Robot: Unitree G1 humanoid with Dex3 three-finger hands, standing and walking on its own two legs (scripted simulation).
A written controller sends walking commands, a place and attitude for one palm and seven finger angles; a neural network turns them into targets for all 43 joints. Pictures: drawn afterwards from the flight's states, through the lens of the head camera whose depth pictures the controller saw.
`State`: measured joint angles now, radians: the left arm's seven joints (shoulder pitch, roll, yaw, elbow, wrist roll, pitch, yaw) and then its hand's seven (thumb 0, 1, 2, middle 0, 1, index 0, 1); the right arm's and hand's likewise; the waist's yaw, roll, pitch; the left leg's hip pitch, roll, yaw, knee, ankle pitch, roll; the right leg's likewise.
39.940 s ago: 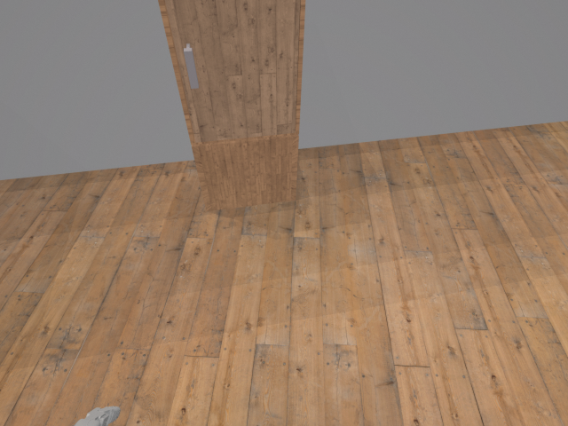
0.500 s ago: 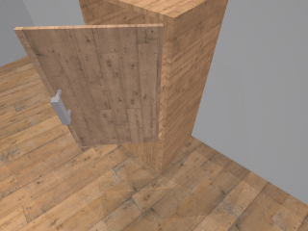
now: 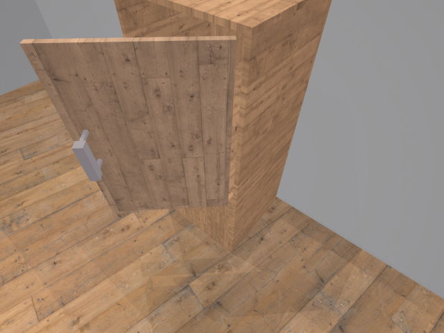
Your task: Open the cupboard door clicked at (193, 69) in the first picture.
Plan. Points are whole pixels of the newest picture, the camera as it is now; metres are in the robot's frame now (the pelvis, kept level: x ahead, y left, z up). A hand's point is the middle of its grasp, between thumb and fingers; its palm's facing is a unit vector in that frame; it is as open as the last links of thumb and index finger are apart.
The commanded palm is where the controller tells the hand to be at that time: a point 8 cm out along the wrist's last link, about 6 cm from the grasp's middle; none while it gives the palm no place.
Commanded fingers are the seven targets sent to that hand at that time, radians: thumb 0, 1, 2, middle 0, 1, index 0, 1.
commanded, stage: look again from close up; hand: left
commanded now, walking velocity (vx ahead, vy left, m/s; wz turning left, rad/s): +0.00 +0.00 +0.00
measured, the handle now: (90, 155) +0.51 +0.38 -0.03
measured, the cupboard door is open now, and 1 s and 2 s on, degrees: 43 43 43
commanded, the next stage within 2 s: shuffle to correct the standing spot in 0.30 s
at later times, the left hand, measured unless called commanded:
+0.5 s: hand out of the picture -0.03 +0.17 -0.18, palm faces +0.06 -0.98 -0.18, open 7.3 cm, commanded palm none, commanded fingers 0.00 0.90 0.90 -0.20 -0.30 -0.20 -0.30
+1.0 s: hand out of the picture -0.01 +0.30 -0.18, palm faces +0.15 -0.96 -0.24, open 7.3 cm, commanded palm none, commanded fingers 0.00 0.90 0.90 -0.20 -0.30 -0.20 -0.30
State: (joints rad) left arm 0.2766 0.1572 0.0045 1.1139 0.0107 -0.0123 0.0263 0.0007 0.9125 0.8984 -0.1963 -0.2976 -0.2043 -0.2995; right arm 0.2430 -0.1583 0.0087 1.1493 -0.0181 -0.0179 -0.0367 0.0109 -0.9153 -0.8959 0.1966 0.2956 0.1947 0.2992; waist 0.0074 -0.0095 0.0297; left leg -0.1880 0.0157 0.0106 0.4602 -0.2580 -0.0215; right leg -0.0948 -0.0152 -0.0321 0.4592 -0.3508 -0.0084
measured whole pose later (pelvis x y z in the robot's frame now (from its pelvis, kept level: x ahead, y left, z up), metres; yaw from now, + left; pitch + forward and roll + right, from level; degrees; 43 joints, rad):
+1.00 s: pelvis -0.03 +0.10 +0.00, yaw +6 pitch +1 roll +1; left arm 0.23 0.21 0.06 1.01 0.03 0.02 0.02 0.00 0.92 0.90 -0.19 -0.30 -0.20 -0.30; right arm 0.20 -0.15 -0.03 0.97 -0.03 -0.02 -0.03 0.01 -0.92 -0.90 0.20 0.30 0.20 0.30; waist 0.01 -0.04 0.02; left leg -0.30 -0.08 0.12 0.44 -0.16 0.11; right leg -0.44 -0.06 -0.04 1.05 -0.41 0.01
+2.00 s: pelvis +0.01 +0.04 +0.00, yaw +5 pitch -1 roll +0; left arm 0.31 0.16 -0.01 1.08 0.01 -0.03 0.04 0.01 0.92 0.90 -0.20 -0.30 -0.21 -0.30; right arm 0.26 -0.15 0.02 1.12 -0.02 -0.02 -0.04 0.01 -0.91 -0.90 0.20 0.30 0.19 0.30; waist 0.00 -0.03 0.02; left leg -0.23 0.02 0.09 0.49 -0.24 0.01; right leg -0.09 0.06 -0.04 0.44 -0.34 -0.07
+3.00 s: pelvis -0.04 +0.06 -0.05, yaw +6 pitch +9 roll +0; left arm 0.20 0.20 0.15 0.29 -0.23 -0.52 -0.21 0.00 0.75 0.83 -0.20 -0.40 -0.21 -0.40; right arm 0.17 -0.23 -0.02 0.67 0.00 -0.22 -0.01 0.01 -0.90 -0.90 0.20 0.30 0.20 0.30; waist -0.03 -0.02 -0.12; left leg -0.71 0.00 0.08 0.87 -0.31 0.06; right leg -0.60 0.01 -0.07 0.92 -0.48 -0.05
